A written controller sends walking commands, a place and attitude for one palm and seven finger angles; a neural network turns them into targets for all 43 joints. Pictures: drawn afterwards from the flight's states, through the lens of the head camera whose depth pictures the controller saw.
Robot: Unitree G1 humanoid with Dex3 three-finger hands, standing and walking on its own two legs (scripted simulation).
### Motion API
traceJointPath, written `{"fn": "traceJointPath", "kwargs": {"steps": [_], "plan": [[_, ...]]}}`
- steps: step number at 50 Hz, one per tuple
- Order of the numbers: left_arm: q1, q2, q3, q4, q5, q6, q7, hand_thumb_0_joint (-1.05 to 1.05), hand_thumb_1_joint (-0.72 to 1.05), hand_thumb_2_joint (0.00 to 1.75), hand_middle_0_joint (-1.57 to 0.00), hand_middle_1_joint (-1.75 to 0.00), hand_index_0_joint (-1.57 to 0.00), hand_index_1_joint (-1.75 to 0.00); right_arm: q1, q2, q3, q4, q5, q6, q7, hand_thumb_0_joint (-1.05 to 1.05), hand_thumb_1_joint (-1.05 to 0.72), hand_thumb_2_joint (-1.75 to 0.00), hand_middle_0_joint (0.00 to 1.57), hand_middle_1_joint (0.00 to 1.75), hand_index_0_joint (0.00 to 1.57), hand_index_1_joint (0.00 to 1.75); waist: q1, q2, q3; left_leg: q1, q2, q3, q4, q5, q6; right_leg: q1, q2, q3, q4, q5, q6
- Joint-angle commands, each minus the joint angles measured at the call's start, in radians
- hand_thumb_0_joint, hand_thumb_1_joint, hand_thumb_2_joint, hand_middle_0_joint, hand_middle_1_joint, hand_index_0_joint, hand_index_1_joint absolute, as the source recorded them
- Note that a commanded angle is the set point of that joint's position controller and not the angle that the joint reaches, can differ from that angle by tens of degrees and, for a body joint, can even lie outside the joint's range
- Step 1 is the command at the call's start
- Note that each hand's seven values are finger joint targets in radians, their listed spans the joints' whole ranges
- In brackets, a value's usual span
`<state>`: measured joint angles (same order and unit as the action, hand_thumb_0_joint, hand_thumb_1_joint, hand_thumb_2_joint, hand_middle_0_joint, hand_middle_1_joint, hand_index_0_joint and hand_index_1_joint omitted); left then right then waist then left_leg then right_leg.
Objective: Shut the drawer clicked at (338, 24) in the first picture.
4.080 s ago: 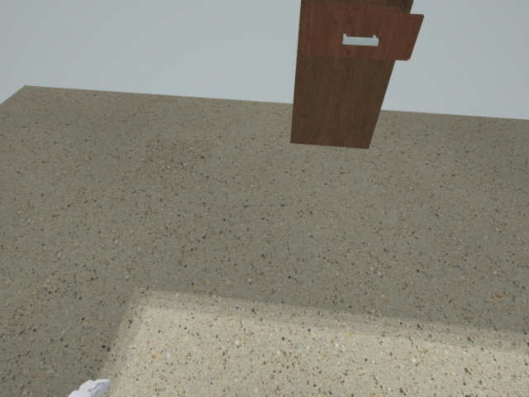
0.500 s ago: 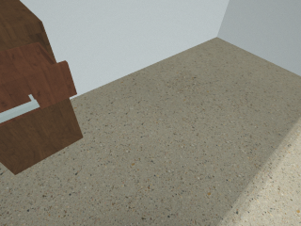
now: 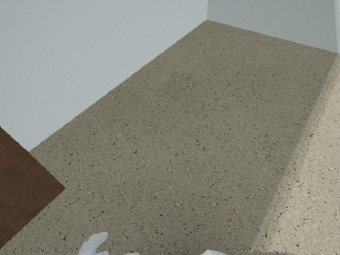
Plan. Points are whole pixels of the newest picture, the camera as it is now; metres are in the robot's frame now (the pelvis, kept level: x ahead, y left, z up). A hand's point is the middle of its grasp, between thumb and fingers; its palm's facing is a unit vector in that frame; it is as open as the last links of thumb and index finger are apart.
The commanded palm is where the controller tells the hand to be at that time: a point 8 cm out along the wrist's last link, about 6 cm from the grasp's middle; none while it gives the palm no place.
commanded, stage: turn to face it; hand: left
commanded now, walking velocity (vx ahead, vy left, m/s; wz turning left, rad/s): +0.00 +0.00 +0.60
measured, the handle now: out of the picture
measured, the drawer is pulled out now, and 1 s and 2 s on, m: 0.29 0.29 0.29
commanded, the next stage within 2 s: take the last steps up to it in 1.40 s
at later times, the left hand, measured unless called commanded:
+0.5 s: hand out of the picture -0.02 +0.26 -0.17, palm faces +0.34 -0.91 -0.24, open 7.4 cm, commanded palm none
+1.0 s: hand out of the picture -0.05 +0.18 -0.13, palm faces +0.58 -0.77 -0.26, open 7.4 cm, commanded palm none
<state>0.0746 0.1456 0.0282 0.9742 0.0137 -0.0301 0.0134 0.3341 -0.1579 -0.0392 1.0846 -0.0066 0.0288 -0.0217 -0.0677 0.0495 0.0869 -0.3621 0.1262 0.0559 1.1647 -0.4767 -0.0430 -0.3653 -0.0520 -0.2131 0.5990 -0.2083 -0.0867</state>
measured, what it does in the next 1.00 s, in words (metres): steps on the spot, turning left: left foot, then right foot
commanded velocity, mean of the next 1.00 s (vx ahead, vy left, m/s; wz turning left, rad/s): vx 0.00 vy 0.00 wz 0.59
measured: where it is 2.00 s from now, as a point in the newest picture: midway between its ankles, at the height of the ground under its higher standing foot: outside the picture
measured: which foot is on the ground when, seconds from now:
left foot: up 0.00-0.34, down 0.36-0.78, up 0.80-1.00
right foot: down 0.00-0.36, up 0.38-0.76, down 0.78-1.00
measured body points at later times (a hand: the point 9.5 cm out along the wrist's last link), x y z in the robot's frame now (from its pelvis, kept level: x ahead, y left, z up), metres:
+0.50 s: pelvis -0.01 +0.03 +0.01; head +0.01 +0.06 +0.46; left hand -0.04 +0.31 -0.15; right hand +0.11 -0.19 -0.13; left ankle -0.02 +0.13 -0.72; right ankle +0.04 -0.10 -0.65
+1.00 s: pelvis -0.02 -0.02 +0.01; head +0.01 -0.03 +0.46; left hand -0.08 +0.22 -0.11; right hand +0.20 -0.20 -0.14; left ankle -0.10 +0.10 -0.64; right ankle +0.04 -0.12 -0.72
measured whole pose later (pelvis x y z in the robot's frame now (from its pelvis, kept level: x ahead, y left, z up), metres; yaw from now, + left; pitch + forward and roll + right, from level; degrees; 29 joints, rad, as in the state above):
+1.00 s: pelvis -0.02 -0.02 +0.01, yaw +36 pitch -2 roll +2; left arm 0.21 0.16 0.02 0.89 0.02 0.02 0.02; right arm 0.18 -0.28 -0.10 0.93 -0.02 0.09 0.03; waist -0.03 0.04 0.06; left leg -0.51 0.02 0.00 1.13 -0.38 -0.07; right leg -0.18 -0.11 -0.16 0.51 -0.30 0.01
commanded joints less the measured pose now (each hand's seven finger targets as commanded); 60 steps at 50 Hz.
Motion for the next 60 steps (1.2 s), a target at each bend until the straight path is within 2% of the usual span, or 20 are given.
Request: {"fn": "traceJointPath", "kwargs": {"steps": [1, 5, 15, 16, 17, 18, 19, 21, 24, 31, 36, 38, 39, 40, 41, 46, 54, 58, 59, 60], "plan": [[0.056, 0.147, 0.035, -0.040, 0.003, 0.003, 0.022, 0.00, 0.90, 0.90, -0.20, -0.30, -0.20, -0.30, 0.109, -0.040, -0.018, -0.035, -0.007, 0.015, 0.007, 0.00, -0.90, -0.90, 0.20, 0.30, 0.20, 0.30, 0.026, -0.150, -0.095, -0.040, 0.013, -0.022, 0.013, 0.084, -0.011, 0.049, -0.307, 0.150, -0.344, 0.238, -0.030], [0.068, 0.145, 0.046, -0.054, 0.006, 0.020, 0.026, 0.00, 0.90, 0.90, -0.20, -0.30, -0.20, -0.30, 0.051, -0.050, -0.027, -0.073, -0.016, 0.026, 0.020, 0.00, -0.90, -0.90, 0.20, 0.30, 0.20, 0.30, 0.046, -0.154, -0.084, -0.089, 0.007, 0.019, -0.077, 0.088, -0.015, 0.079, -0.317, 0.119, -0.380, -0.015, -0.033], [0.100, 0.202, 0.075, -0.081, 0.016, 0.042, 0.025, 0.00, 0.90, 0.90, -0.20, -0.30, -0.20, -0.30, -0.034, -0.074, -0.043, -0.179, -0.016, 0.014, 0.037, 0.00, -0.90, -0.90, 0.20, 0.30, 0.20, 0.30, 0.055, -0.148, -0.105, 0.022, -0.018, 0.091, -0.449, 0.093, 0.012, 0.091, -0.365, 0.041, -0.241, -0.068, -0.004], [0.095, 0.190, 0.074, -0.086, 0.011, 0.047, 0.023, 0.00, 0.90, 0.90, -0.20, -0.30, -0.20, -0.30, -0.006, -0.092, -0.048, -0.179, -0.017, 0.010, 0.038, 0.00, -0.90, -0.90, 0.20, 0.30, 0.20, 0.30, 0.036, -0.079, -0.121, 0.107, -0.015, 0.064, -0.572, 0.151, 0.020, 0.042, -0.338, 0.016, -0.148, -0.087, 0.031], [0.095, 0.165, 0.072, -0.105, 0.001, 0.055, 0.018, 0.00, 0.90, 0.90, -0.20, -0.30, -0.20, -0.30, 0.038, -0.146, -0.061, -0.174, -0.021, 0.003, 0.037, 0.00, -0.90, -0.90, 0.20, 0.30, 0.20, 0.30, 0.013, 0.108, -0.118, 0.154, 0.064, -0.109, -0.751, 0.169, 0.065, -0.065, -0.253, -0.029, 0.022, -0.184, 0.087], [0.066, 0.112, 0.064, -0.150, -0.004, 0.062, 0.008, 0.00, 0.90, 0.90, -0.20, -0.30, -0.20, -0.30, 0.058, -0.250, -0.083, -0.192, -0.028, -0.002, 0.028, 0.00, -0.90, -0.90, 0.20, 0.30, 0.20, 0.30, -0.011, 0.362, -0.070, 0.169, 0.293, -0.462, -0.916, 0.272, 0.187, -0.277, -0.105, -0.043, 0.262, -0.396, 0.170], [-0.021, 0.132, 0.060, -0.178, 0.009, 0.066, 0.003, 0.00, 0.90, 0.90, -0.20, -0.30, -0.20, -0.30, 0.067, -0.283, -0.090, -0.186, -0.032, -0.005, 0.018, 0.00, -0.90, -0.90, 0.20, 0.30, 0.20, 0.30, -0.038, 0.253, -0.062, 0.120, 0.355, -0.510, -0.954, 0.298, 0.262, -0.290, -0.075, 0.088, 0.466, -0.386, 0.152], [0.008, 0.123, 0.074, -0.160, 0.013, 0.064, -0.012, 0.00, 0.90, 0.90, -0.20, -0.30, -0.20, -0.30, -0.059, -0.251, -0.080, -0.209, -0.025, -0.018, 0.010, 0.00, -0.90, -0.90, 0.20, 0.30, 0.20, 0.30, 0.034, 0.182, -0.096, 0.079, 0.225, -0.376, -0.929, 0.223, 0.209, -0.286, -0.074, 0.165, 0.556, -0.232, 0.147], [0.101, 0.152, 0.077, -0.108, 0.009, 0.060, -0.014, 0.00, 0.90, 0.90, -0.20, -0.30, -0.20, -0.30, -0.132, -0.225, -0.064, -0.229, -0.016, -0.032, 0.004, 0.00, -0.90, -0.90, 0.20, 0.30, 0.20, 0.30, 0.065, 0.088, -0.144, 0.178, 0.120, -0.238, -0.856, 0.425, 0.169, -0.252, -0.053, 0.183, 0.553, -0.129, 0.169], [0.057, 0.151, 0.062, -0.133, -0.007, 0.061, 0.006, 0.00, 0.90, 0.90, -0.20, -0.30, -0.20, -0.30, -0.056, -0.254, -0.076, -0.200, -0.018, -0.015, 0.008, 0.00, -0.90, -0.90, 0.20, 0.30, 0.20, 0.30, 0.016, 0.085, -0.148, 0.261, 0.129, -0.337, -0.818, 0.564, 0.223, -0.158, -0.016, 0.196, 0.293, -0.244, 0.186], [0.154, 0.164, 0.060, -0.118, -0.015, 0.050, 0.014, 0.00, 0.90, 0.90, -0.20, -0.30, -0.20, -0.30, -0.134, -0.270, -0.084, -0.224, -0.016, 0.000, 0.018, 0.00, -0.90, -0.90, 0.20, 0.30, 0.20, 0.30, 0.060, 0.141, -0.158, 0.142, 0.068, -0.378, -0.754, 0.603, 0.189, 0.080, 0.034, 0.178, -0.004, -0.166, 0.166], [0.242, 0.213, 0.073, -0.104, -0.009, 0.036, 0.021, 0.00, 0.90, 0.90, -0.20, -0.30, -0.20, -0.30, -0.164, -0.227, -0.082, -0.245, -0.004, 0.004, 0.025, 0.00, -0.90, -0.90, 0.20, 0.30, 0.20, 0.30, 0.108, 0.014, -0.176, -0.052, -0.018, -0.324, -0.637, 0.388, 0.103, 0.321, -0.055, 0.240, -0.273, -0.028, 0.138], [0.252, 0.318, 0.093, -0.107, 0.011, 0.027, 0.029, 0.00, 0.90, 0.90, -0.20, -0.30, -0.20, -0.30, -0.156, -0.149, -0.070, -0.272, 0.002, 0.007, 0.030, 0.00, -0.90, -0.90, 0.20, 0.30, 0.20, 0.30, 0.113, -0.308, -0.151, -0.267, -0.175, -0.124, -0.396, 0.058, 0.007, 0.415, -0.339, 0.517, -0.376, -0.040, 0.040], [0.217, 0.338, 0.085, -0.132, 0.008, 0.032, 0.029, 0.00, 0.90, 0.90, -0.20, -0.30, -0.20, -0.30, -0.194, -0.184, -0.076, -0.288, -0.012, 0.006, 0.029, 0.00, -0.90, -0.90, 0.20, 0.30, 0.20, 0.30, 0.115, -0.337, -0.118, -0.265, -0.163, -0.110, -0.190, -0.108, 0.002, 0.257, -0.456, 0.564, -0.367, 0.068, -0.037], [0.156, 0.308, 0.075, -0.154, 0.008, 0.035, 0.030, 0.00, 0.90, 0.90, -0.20, -0.30, -0.20, -0.30, -0.184, -0.196, -0.081, -0.287, -0.014, 0.014, 0.035, 0.00, -0.90, -0.90, 0.20, 0.30, 0.20, 0.30, 0.083, -0.204, -0.090, -0.231, -0.140, -0.142, -0.067, -0.051, 0.010, 0.166, -0.424, 0.473, -0.355, 0.052, -0.055], [0.107, 0.214, 0.050, -0.158, 0.008, 0.020, 0.023, 0.00, 0.90, 0.90, -0.20, -0.30, -0.20, -0.30, -0.162, -0.171, -0.074, -0.228, -0.014, 0.033, 0.053, 0.00, -0.90, -0.90, 0.20, 0.30, 0.20, 0.30, 0.047, -0.226, -0.022, -0.246, -0.100, -0.064, 0.043, 0.115, -0.031, 0.190, -0.255, 0.201, -0.275, 0.251, 0.005], [0.213, 0.282, 0.068, -0.120, 0.019, 0.030, 0.020, 0.00, 0.90, 0.90, -0.20, -0.30, -0.20, -0.30, -0.281, -0.145, -0.043, -0.266, -0.007, 0.025, 0.053, 0.00, -0.90, -0.90, 0.20, 0.30, 0.20, 0.30, 0.118, -0.257, -0.067, -0.090, -0.096, 0.031, -0.324, 0.037, -0.024, 0.261, -0.314, 0.153, -0.210, 0.382, -0.034], [0.198, 0.287, 0.075, -0.106, 0.010, 0.041, 0.015, 0.00, 0.90, 0.90, -0.20, -0.30, -0.20, -0.30, -0.179, -0.166, -0.040, -0.239, -0.006, 0.004, 0.044, 0.00, -0.90, -0.90, 0.20, 0.30, 0.20, 0.30, 0.072, -0.230, -0.136, 0.143, -0.119, 0.056, -0.655, 0.216, 0.006, 0.217, -0.277, 0.083, -0.052, 0.372, 0.041], [0.194, 0.263, 0.070, -0.112, 0.000, 0.045, 0.011, 0.00, 0.90, 0.90, -0.20, -0.30, -0.20, -0.30, -0.118, -0.220, -0.054, -0.225, -0.008, -0.008, 0.043, 0.00, -0.90, -0.90, 0.20, 0.30, 0.20, 0.30, 0.035, -0.107, -0.189, 0.306, -0.054, -0.016, -0.760, 0.388, 0.031, 0.120, -0.240, 0.042, 0.094, 0.267, 0.093], [0.197, 0.192, 0.055, -0.148, -0.007, 0.048, 0.004, 0.00, 0.90, 0.90, -0.20, -0.30, -0.20, -0.30, -0.066, -0.333, -0.080, -0.222, -0.015, -0.018, 0.036, 0.00, -0.90, -0.90, 0.20, 0.30, 0.20, 0.30, 0.009, 0.208, -0.223, 0.467, 0.216, -0.364, -0.784, 0.758, 0.152, -0.160, -0.102, 0.017, 0.311, -0.245, 0.170]]}}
